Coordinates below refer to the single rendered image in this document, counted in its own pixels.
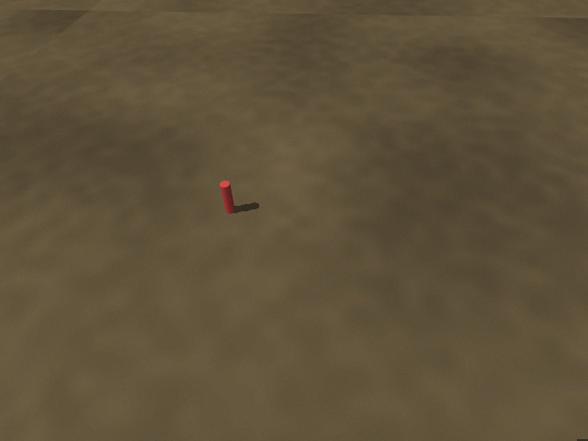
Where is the can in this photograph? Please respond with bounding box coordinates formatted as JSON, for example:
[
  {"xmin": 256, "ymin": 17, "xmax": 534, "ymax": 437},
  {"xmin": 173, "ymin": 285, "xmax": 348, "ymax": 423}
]
[{"xmin": 220, "ymin": 181, "xmax": 235, "ymax": 214}]

